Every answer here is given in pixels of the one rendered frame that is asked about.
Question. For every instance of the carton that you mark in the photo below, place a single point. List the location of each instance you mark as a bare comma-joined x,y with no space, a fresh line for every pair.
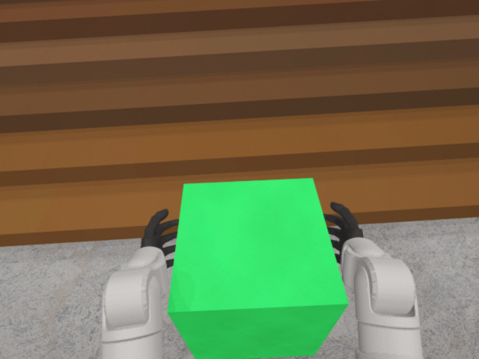
255,273

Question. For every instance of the left robot forearm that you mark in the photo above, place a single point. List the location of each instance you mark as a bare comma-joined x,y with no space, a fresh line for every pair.
132,307

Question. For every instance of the left robot hand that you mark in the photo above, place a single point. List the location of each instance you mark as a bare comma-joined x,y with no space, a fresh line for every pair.
153,232

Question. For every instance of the right robot forearm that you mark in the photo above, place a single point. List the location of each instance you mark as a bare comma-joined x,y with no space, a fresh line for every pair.
385,299

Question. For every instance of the right robot hand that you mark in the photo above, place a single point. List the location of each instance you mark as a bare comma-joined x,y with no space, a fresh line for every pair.
348,227

